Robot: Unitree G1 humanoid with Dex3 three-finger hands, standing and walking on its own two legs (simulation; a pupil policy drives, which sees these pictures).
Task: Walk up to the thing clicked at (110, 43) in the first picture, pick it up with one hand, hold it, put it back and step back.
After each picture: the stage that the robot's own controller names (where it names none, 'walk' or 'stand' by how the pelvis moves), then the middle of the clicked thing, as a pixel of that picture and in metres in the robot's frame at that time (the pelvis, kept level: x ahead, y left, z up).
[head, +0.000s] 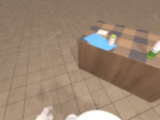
stand; (112, 40) +0.96 -0.22 -0.08
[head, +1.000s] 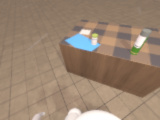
walk; (94, 39) +0.88 +0.06 -0.05
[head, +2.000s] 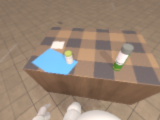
stand; (68, 57) +0.53 +0.25 -0.06
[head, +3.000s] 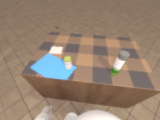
stand; (68, 62) +0.52 +0.23 -0.08
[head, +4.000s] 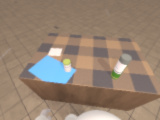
stand; (67, 65) +0.48 +0.23 -0.08
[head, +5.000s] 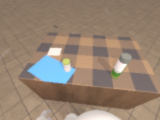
stand; (66, 65) +0.48 +0.23 -0.08
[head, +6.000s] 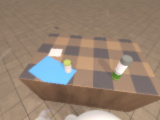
stand; (67, 66) +0.47 +0.23 -0.08
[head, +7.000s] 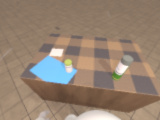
stand; (68, 66) +0.48 +0.22 -0.08
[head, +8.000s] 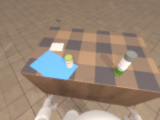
rise first; (69, 61) +0.49 +0.22 -0.08
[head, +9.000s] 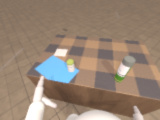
rise first; (70, 65) +0.49 +0.24 -0.08
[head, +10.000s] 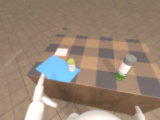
go down; (71, 65) +0.49 +0.23 -0.08
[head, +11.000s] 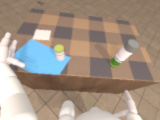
go down; (59, 52) +0.50 +0.21 -0.03
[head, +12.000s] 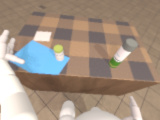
go down; (59, 53) +0.50 +0.22 -0.01
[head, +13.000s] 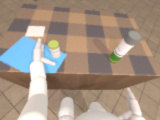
close in; (54, 49) +0.50 +0.23 +0.01
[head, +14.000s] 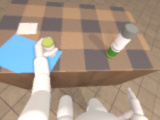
close; (49, 47) +0.50 +0.23 +0.03
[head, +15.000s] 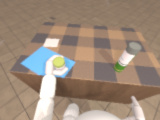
lift; (60, 66) +0.35 +0.21 +0.08
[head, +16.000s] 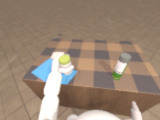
hold; (66, 65) +0.34 +0.18 +0.15
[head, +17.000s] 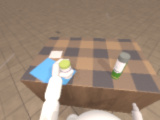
hold; (66, 69) +0.33 +0.17 +0.11
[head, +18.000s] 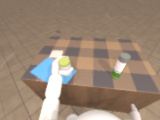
crouch; (65, 67) +0.34 +0.18 +0.12
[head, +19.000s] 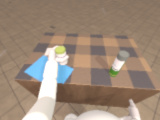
crouch; (61, 55) +0.43 +0.21 +0.11
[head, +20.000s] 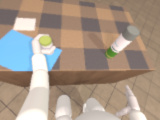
lower; (47, 45) +0.50 +0.24 +0.01
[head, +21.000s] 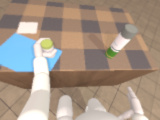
lower; (48, 49) +0.49 +0.24 +0.03
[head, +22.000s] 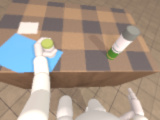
lower; (49, 48) +0.49 +0.24 +0.03
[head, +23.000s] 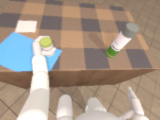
lower; (47, 47) +0.50 +0.24 +0.03
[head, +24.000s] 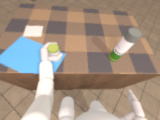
loosen; (54, 53) +0.47 +0.22 +0.02
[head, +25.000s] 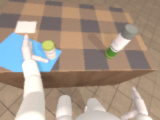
rise; (50, 50) +0.47 +0.22 +0.03
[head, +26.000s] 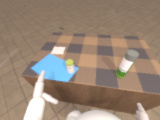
sink last; (70, 66) +0.45 +0.21 -0.03
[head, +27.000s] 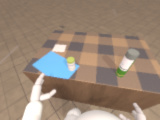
stand; (71, 64) +0.47 +0.21 -0.04
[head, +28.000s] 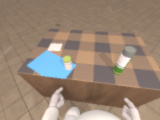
stand; (67, 63) +0.47 +0.22 -0.03
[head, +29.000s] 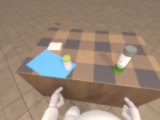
stand; (67, 62) +0.47 +0.22 -0.02
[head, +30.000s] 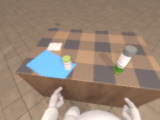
stand; (67, 62) +0.46 +0.22 -0.02
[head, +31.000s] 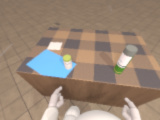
stand; (67, 62) +0.47 +0.22 -0.02
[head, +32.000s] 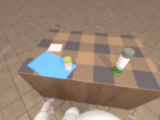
stand; (68, 63) +0.47 +0.22 -0.03
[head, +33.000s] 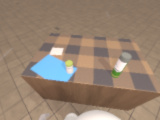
walk; (69, 67) +0.47 +0.21 -0.08
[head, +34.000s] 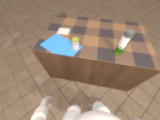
walk; (75, 43) +0.68 +0.18 -0.05
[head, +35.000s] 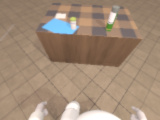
walk; (73, 23) +0.97 +0.29 -0.06
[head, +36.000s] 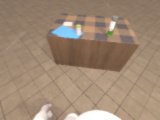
stand; (78, 29) +1.07 +0.24 -0.07
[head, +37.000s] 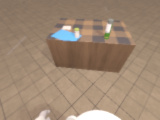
stand; (76, 32) +1.09 +0.26 -0.08
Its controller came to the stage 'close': yes
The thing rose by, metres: 0.21
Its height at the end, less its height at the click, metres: +0.00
